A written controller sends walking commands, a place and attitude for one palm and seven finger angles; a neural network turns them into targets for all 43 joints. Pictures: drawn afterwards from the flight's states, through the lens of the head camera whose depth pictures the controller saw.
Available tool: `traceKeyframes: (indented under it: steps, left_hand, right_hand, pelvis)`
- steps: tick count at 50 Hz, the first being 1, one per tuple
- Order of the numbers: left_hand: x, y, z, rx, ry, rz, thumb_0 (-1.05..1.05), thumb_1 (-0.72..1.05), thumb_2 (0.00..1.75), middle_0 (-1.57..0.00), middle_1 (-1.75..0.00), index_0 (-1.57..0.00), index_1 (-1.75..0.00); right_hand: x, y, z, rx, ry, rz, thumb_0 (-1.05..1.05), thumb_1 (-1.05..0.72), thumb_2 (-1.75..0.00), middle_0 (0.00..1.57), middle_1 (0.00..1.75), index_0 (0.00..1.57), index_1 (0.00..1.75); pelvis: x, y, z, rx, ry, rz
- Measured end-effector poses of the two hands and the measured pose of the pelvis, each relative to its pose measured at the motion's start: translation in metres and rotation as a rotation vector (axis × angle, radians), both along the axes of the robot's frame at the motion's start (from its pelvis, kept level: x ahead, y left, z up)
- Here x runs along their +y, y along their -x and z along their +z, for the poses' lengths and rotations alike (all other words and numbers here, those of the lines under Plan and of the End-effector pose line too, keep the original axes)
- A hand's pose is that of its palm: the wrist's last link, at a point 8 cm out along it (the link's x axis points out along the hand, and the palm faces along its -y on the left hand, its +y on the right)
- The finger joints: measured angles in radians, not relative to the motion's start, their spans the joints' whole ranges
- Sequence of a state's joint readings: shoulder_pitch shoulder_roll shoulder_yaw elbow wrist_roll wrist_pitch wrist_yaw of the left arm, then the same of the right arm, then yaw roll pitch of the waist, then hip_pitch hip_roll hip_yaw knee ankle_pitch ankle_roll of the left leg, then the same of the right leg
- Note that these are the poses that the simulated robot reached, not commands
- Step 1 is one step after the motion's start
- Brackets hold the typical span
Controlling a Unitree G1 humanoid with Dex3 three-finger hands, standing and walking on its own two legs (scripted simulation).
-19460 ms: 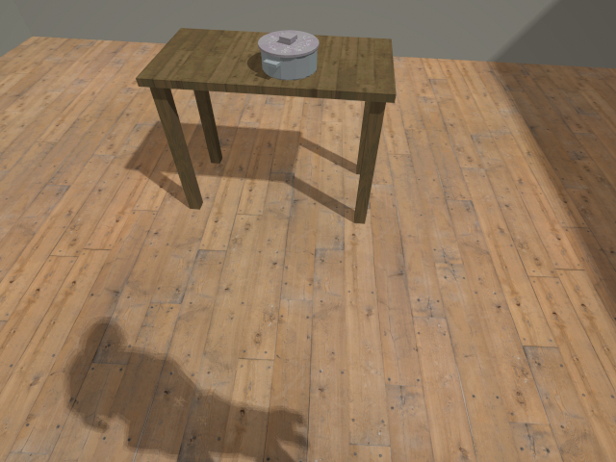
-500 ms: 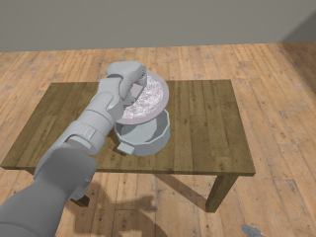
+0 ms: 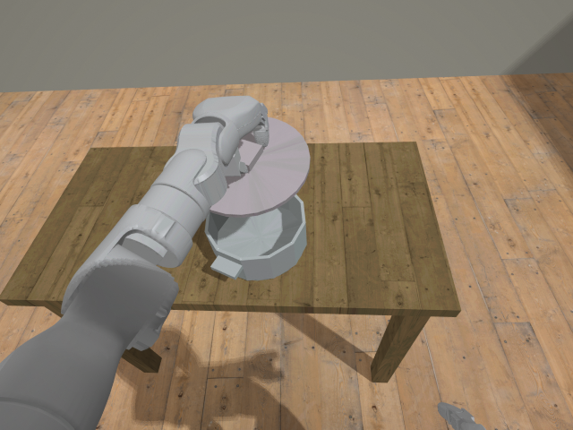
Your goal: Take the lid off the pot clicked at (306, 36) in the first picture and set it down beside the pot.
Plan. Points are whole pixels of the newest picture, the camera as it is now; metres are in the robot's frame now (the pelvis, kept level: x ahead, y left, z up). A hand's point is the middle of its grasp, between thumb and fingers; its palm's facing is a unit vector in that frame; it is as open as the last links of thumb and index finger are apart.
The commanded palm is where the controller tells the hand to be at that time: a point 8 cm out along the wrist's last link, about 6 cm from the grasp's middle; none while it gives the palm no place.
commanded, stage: move the lid sideways beside the pot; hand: left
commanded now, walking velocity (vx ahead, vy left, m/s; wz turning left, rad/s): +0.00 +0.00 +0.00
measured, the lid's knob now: (244, 154) +0.50 +0.06 +0.11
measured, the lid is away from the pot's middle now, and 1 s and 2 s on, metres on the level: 0.01 0.14 0.24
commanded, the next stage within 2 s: none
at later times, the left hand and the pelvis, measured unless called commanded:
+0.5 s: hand (184, 161) +0.46 +0.14 +0.14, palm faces -0.32 -0.02 -0.95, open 8.1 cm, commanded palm +0.46 +0.14 +0.21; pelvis +0.00 +0.00 +0.00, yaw +1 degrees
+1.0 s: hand (143, 161) +0.47 +0.20 +0.14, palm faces -0.33 -0.02 -0.94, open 8.1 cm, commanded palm +0.46 +0.20 +0.21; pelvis +0.00 +0.02 +0.00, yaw +1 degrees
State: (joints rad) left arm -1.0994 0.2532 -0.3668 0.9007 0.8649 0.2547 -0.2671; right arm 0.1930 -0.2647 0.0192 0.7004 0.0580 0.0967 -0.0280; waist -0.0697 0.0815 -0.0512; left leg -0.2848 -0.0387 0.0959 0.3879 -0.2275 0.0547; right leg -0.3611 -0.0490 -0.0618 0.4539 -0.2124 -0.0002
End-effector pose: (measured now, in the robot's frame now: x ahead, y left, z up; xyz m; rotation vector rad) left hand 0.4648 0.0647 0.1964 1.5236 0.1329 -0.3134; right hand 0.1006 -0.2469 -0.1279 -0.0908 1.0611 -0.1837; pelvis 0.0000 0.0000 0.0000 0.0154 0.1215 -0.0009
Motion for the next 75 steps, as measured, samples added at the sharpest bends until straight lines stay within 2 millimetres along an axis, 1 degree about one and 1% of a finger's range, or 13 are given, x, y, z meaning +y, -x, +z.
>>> traceKeyframes:
  steps: [4,7,15,23,30,39,48,54,65,75]
  left_hand:
    - [0.004,-0.002,0.0,-0.014,0.004,0.016,-0.04,0.2,0.81,-0.7,-1.0,-0.58,-0.96]
    - [0.01,-0.004,-0.001,-0.011,-0.001,0.043,-0.04,0.2,0.81,-0.7,-1.0,-0.58,-0.96]
    - [0.038,-0.004,-0.001,0.024,-0.016,0.089,-0.04,0.2,0.81,-0.69,-1.0,-0.58,-0.96]
    - [0.067,0.002,-0.002,0.042,-0.023,0.081,-0.04,0.2,0.81,-0.7,-1.01,-0.58,-0.96]
    - [0.085,0.003,-0.001,0.036,-0.03,0.068,-0.04,0.2,0.81,-0.7,-1.0,-0.58,-0.96]
    - [0.106,-0.003,-0.001,0.039,-0.021,0.087,-0.04,0.2,0.81,-0.7,-1.0,-0.58,-0.96]
    - [0.131,-0.003,-0.001,0.049,-0.028,0.112,-0.04,0.21,0.81,-0.7,-1.01,-0.58,-0.96]
    - [0.143,-0.001,0.0,0.053,-0.03,0.106,-0.04,0.21,0.81,-0.7,-1.01,-0.58,-0.96]
    - [0.159,0.0,0.003,0.064,-0.043,0.129,-0.04,0.21,0.81,-0.7,-1.01,-0.58,-0.96]
    - [0.17,-0.004,0.004,0.072,-0.04,0.151,-0.04,0.21,0.81,-0.7,-1.01,-0.58,-0.96]
  right_hand:
    - [-0.003,0.005,-0.001,0.014,0.002,-0.009,0.01,-0.91,-0.9,0.2,0.3,0.2,0.3]
    - [-0.004,0.007,-0.001,0.02,0.003,-0.014,0.01,-0.91,-0.9,0.2,0.3,0.2,0.3]
    - [-0.006,0.004,0.002,0.008,0.014,-0.018,0.01,-0.91,-0.9,0.2,0.3,0.2,0.3]
    - [-0.007,-0.003,0.009,-0.007,0.042,-0.001,0.01,-0.91,-0.9,0.2,0.3,0.2,0.3]
    - [-0.003,-0.005,0.01,-0.004,0.054,0.011,0.01,-0.91,-0.9,0.2,0.3,0.2,0.3]
    - [0.008,0.005,0.007,0.037,0.044,0.001,0.01,-0.91,-0.9,0.2,0.3,0.2,0.3]
    - [0.013,0.016,0.004,0.084,0.037,-0.002,0.01,-0.91,-0.9,0.2,0.3,0.2,0.3]
    - [0.013,0.015,0.006,0.087,0.051,0.002,0.01,-0.91,-0.9,0.2,0.3,0.2,0.3]
    - [0.01,0.013,0.008,0.095,0.063,0.009,0.01,-0.91,-0.9,0.2,0.3,0.2,0.3]
    - [0.003,0.022,0.008,0.123,0.077,-0.012,0.01,-0.91,-0.9,0.2,0.3,0.2,0.3]
  pelvis:
    - [-0.001,-0.001,0.0,0.001,0.0,-0.006]
    - [-0.001,-0.001,0.0,0.001,0.001,-0.009]
    - [-0.002,0.0,0.001,-0.003,0.004,-0.006]
    - [0.0,0.001,0.001,-0.01,0.008,0.007]
    - [0.006,0.001,0.001,-0.005,0.011,0.016]
    - [0.014,-0.001,0.001,0.005,0.016,0.011]
    - [0.02,-0.003,0.001,0.01,0.021,0.014]
    - [0.022,-0.002,0.001,0.011,0.023,0.02]
    - [0.021,0.001,0.0,0.017,0.025,0.027]
    - [0.017,0.001,0.0,0.025,0.026,0.022]
